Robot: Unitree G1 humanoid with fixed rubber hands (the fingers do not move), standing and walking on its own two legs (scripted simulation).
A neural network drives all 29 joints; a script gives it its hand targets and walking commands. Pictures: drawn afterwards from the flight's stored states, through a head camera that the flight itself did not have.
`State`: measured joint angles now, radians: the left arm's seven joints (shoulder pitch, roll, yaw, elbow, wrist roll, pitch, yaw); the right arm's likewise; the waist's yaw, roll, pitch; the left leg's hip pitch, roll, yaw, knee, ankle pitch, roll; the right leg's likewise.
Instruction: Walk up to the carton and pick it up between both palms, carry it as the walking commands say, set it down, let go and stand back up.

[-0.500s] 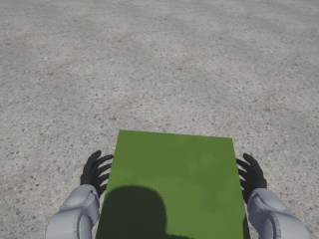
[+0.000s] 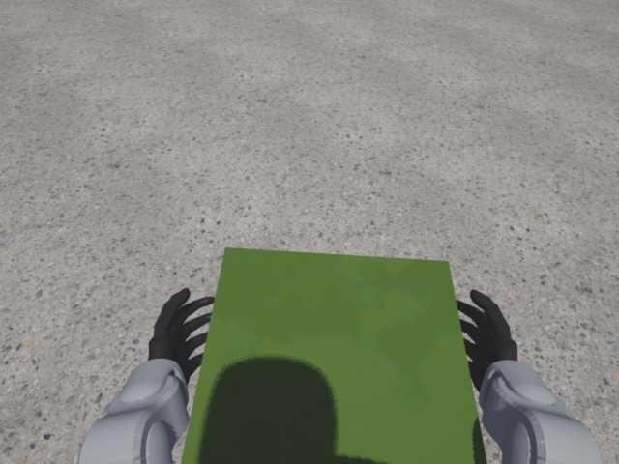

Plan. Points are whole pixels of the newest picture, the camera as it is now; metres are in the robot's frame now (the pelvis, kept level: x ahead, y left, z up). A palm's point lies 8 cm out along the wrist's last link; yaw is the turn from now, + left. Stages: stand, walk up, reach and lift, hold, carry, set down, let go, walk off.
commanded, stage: carry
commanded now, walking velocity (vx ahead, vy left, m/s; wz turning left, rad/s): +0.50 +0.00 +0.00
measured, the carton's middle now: (327, 379) +0.23 +0.01 +0.02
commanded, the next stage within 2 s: none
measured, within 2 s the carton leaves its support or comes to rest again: neither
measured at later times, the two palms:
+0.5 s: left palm (241, 176) +0.52 +0.16 +0.08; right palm (452, 179) +0.54 -0.18 +0.09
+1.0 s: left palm (277, 76) +0.86 +0.14 +0.09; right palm (432, 89) +0.84 -0.19 +0.09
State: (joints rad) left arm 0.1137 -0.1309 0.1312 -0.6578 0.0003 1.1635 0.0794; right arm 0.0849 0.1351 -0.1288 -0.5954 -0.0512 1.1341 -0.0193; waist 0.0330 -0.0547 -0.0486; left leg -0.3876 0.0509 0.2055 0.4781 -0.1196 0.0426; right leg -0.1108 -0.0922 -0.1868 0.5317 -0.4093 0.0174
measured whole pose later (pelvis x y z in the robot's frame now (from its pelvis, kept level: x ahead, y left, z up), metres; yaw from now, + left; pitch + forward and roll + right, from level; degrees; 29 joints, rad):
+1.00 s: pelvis +0.63 -0.01 +0.00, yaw -2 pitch +3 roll -2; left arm 0.09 -0.14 0.11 -0.62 0.03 1.15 0.06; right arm 0.07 0.11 -0.14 -0.61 -0.05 1.16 -0.02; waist -0.03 0.02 -0.07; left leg -0.11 0.10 0.17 0.65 -0.46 -0.02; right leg -0.41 -0.02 -0.22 0.50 -0.14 -0.06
